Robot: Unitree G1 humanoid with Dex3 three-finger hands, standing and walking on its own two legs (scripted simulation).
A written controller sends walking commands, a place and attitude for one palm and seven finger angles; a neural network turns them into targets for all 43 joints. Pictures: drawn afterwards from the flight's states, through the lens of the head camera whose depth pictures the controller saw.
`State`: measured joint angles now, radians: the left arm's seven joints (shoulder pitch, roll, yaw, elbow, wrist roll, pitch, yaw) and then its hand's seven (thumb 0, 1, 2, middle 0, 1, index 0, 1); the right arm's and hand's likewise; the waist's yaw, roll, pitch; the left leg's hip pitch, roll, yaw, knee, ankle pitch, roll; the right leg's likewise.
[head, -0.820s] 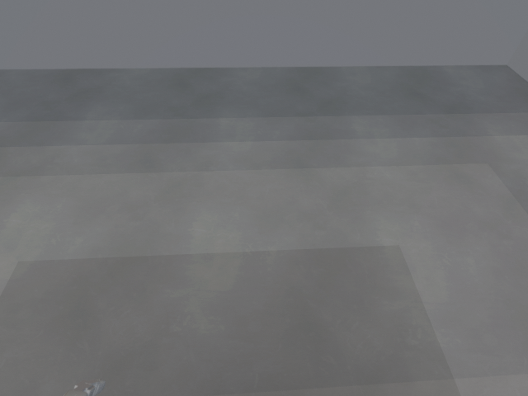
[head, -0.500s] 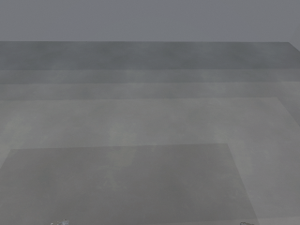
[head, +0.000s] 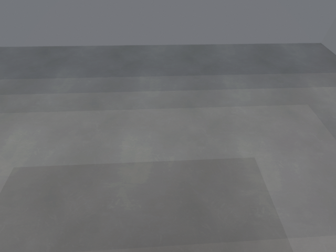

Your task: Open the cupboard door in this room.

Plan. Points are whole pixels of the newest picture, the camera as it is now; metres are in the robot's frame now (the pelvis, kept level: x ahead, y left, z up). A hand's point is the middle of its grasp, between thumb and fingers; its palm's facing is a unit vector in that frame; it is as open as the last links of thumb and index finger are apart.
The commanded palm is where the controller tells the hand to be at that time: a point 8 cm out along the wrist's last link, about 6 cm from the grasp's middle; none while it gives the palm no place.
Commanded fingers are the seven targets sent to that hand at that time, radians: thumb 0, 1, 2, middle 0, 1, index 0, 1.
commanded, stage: stand and wait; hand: left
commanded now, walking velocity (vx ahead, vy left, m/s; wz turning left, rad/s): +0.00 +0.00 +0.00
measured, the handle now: out of the picture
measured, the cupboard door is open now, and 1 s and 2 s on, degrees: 0 0 0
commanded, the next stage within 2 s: turn or walk to find it in 0.08 s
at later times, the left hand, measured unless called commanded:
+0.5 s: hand out of the picture +0.03 +0.22 -0.19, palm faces +0.08 -0.97 -0.23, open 7.3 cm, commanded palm none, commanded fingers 0.00 0.90 0.90 -0.20 -0.30 -0.20 -0.30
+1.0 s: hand out of the picture -0.06 +0.18 -0.16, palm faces +0.36 -0.89 -0.28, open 7.3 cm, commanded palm none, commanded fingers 0.00 0.90 0.90 -0.20 -0.30 -0.20 -0.30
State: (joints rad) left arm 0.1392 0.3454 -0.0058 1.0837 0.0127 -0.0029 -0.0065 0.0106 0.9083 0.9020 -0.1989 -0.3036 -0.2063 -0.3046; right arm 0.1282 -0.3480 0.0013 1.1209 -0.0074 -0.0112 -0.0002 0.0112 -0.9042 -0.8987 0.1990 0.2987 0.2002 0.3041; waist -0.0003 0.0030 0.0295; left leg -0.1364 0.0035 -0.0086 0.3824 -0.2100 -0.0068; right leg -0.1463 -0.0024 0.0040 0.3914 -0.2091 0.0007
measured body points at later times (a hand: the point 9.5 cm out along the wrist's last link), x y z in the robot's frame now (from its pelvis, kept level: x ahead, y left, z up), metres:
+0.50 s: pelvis -0.02 +0.02 -0.02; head +0.00 +0.04 +0.43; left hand +0.03 +0.28 -0.17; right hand +0.05 -0.23 -0.16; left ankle +0.00 +0.12 -0.74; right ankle -0.01 -0.12 -0.72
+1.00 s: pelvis -0.04 -0.03 -0.01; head -0.02 -0.04 +0.44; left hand -0.08 +0.22 -0.14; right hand +0.10 -0.27 -0.16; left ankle -0.10 +0.10 -0.68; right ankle -0.03 -0.14 -0.75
